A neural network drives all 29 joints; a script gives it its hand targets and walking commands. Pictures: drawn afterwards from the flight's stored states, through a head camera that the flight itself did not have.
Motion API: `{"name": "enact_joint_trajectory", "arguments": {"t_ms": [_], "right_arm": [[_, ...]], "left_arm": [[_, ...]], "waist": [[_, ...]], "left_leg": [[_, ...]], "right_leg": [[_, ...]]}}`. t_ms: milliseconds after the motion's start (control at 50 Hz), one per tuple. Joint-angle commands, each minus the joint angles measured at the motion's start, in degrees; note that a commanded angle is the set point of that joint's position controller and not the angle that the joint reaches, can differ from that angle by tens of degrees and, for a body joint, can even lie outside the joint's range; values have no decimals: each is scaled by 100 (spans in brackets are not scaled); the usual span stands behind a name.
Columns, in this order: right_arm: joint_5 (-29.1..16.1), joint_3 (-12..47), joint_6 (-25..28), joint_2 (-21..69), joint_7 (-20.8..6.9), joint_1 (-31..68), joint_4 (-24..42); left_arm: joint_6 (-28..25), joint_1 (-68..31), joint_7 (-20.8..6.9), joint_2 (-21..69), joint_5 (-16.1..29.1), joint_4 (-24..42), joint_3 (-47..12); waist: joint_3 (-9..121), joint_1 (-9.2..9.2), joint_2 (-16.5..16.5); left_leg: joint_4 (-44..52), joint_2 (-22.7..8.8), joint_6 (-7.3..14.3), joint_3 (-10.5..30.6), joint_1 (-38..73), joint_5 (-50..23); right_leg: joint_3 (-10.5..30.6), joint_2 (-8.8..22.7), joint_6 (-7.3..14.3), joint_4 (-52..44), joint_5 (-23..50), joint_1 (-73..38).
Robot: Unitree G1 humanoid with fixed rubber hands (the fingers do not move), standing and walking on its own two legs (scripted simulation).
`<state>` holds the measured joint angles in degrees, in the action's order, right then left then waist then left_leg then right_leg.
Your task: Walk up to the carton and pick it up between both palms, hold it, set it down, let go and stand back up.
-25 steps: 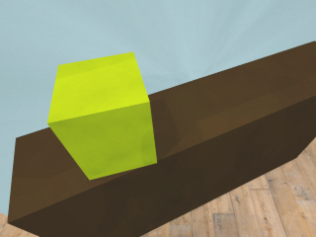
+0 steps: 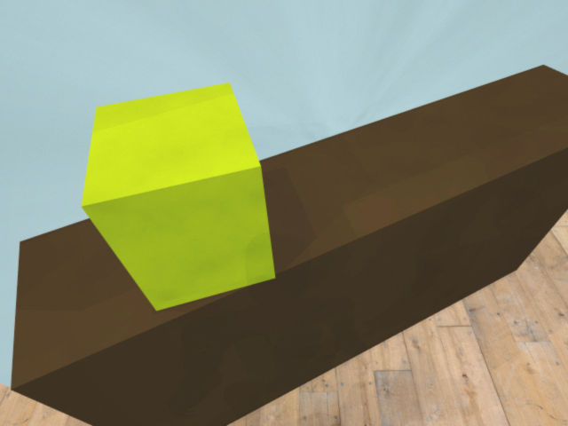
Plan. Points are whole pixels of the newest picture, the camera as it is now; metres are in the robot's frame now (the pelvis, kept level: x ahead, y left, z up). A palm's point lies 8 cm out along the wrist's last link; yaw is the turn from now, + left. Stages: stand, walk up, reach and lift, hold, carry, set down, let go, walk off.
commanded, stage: walk up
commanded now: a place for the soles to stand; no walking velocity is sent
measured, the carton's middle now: (192, 198) +0.45 +0.16 +0.08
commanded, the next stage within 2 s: stand in 0.72 s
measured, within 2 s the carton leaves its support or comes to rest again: neither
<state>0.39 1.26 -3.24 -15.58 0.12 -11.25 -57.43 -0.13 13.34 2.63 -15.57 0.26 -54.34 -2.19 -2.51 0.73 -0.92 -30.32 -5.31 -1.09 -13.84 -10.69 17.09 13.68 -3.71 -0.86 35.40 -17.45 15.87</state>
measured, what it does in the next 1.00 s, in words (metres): stands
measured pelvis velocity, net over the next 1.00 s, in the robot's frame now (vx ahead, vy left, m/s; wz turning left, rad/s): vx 0.00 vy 0.00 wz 0.01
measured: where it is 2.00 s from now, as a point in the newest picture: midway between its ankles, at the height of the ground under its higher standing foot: outside the picture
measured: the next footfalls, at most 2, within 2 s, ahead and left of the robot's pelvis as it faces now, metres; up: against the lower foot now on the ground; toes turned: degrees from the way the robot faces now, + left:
none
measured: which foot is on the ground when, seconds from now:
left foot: down 0.00-1.00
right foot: down 0.00-1.00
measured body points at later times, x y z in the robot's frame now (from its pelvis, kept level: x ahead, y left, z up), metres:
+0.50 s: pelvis -0.02 +0.00 +0.00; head -0.01 -0.01 +0.45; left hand +0.02 +0.27 -0.13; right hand +0.01 -0.27 -0.15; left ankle -0.01 +0.13 -0.73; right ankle +0.02 -0.13 -0.73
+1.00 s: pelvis +0.00 +0.00 +0.00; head +0.02 -0.01 +0.45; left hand +0.05 +0.27 -0.13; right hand +0.03 -0.26 -0.15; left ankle -0.01 +0.13 -0.73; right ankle +0.02 -0.13 -0.73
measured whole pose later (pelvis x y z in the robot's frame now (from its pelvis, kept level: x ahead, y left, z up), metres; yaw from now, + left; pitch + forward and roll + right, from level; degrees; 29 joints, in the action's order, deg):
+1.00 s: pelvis +0.00 +0.00 +0.00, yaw +1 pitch +0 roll +2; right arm 0.5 0.6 -2.3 -15.8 0.2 -13.6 -59.3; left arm -0.2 14.0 2.5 -14.9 0.0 -55.6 -2.4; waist -2.1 0.9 -0.4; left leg -30.0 -5.0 -0.7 -13.3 -12.4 16.5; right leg 13.2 -3.3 -1.2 34.1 -16.5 16.9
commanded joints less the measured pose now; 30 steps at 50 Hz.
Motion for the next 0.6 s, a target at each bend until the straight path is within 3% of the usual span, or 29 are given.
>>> {"name": "enact_joint_trajectory", "arguments": {"t_ms": [0,140,180,200,220,260,300,320,340,360,400,420,440,460,480,500,520,540,580], "right_arm": [[-7,-118,49,-848,4,-197,171],[-7,-132,104,-914,10,-262,162],[-26,-155,113,-880,5,-309,54],[-44,-166,124,-900,18,-329,62],[-57,-152,126,-872,13,-310,32],[-28,-151,122,-915,0,-127,72],[12,-172,120,-939,-5,-346,28],[-43,-130,123,-900,-9,-386,19],[-60,-118,118,-886,1,-411,23],[-32,-159,122,-943,-1,-340,21],[-23,-167,113,-921,10,-563,-32],[-4,-153,135,-885,12,-538,-40],[-1,-137,137,-834,18,-581,-33],[12,-139,142,-879,32,-495,-72],[4,-136,142,-868,26,-476,-36],[5,-137,157,-800,24,-561,-101],[4,-170,164,-882,22,-528,-67],[14,-183,164,-876,37,-606,-94],[23,-181,163,-880,42,-525,-74]], "left_arm": [[-45,274,4,-850,5,195,166],[-60,247,-37,-852,-2,214,166],[-50,278,-37,-865,3,195,188],[-36,220,-35,-842,-12,256,172],[-38,267,-42,-777,-9,212,166],[-57,338,-51,-796,-8,133,168],[-57,361,-50,-798,4,166,173],[-26,226,-38,-857,-10,164,169],[-16,238,-36,-863,30,132,174],[-30,333,-42,-880,28,126,156],[-44,409,-46,-801,15,141,160],[-43,354,-36,-762,6,133,162],[-51,390,-47,-806,1,133,139],[-42,339,-51,-802,9,107,135],[-49,420,-34,-841,-7,129,150],[-52,409,-42,-862,-28,79,189],[-54,452,-38,-862,-28,125,188],[-61,423,-26,-857,-33,105,168],[-63,433,-11,-680,-19,64,130]], "waist": [[-77,-17,-79],[-96,-6,-101],[-180,-15,98],[-130,-13,-80],[-78,-61,45],[-130,-113,-38],[85,-75,-348],[-73,-18,-183],[-249,-25,-303],[-139,-100,-3],[-124,30,-221],[-82,35,-43],[26,30,-223],[-235,-66,-133],[-33,-16,-117],[58,-5,-325],[5,20,41],[128,64,-224],[132,28,232]], "left_leg": [[706,-459,500,703,497,162],[897,-491,511,847,451,820],[1064,-514,536,975,474,936],[1147,-594,559,1039,249,1066],[1136,-526,539,1013,264,1042],[887,-444,437,792,358,830],[782,-405,470,845,515,902],[936,-402,450,944,361,1140],[981,-434,461,967,315,1082],[939,-431,498,982,489,958],[886,-405,471,921,439,909],[866,-390,456,978,420,714],[853,-348,503,930,613,736],[851,-409,485,926,497,705],[808,-449,507,899,443,672],[766,-398,462,916,456,465],[733,-341,435,858,561,398],[771,-419,443,946,797,170],[854,-589,509,954,795,-113]], "right_leg": [[375,446,323,-689,1184,912],[353,366,316,-808,431,1073],[267,314,273,-750,325,1170],[151,276,231,-680,217,1013],[178,294,250,-735,207,907],[261,365,271,-882,417,958],[358,381,333,-928,249,1027],[439,399,329,-969,-56,1154],[425,392,309,-976,-23,1209],[421,406,293,-976,53,1249],[440,456,283,-1092,3,1195],[427,445,278,-1022,170,1143],[529,431,291,-1050,62,1178],[451,390,284,-1024,207,1283],[398,444,300,-968,508,1061],[370,381,280,-883,641,994],[422,421,253,-898,593,1141],[328,424,279,-787,756,1234],[172,402,244,-629,1187,1025]]}}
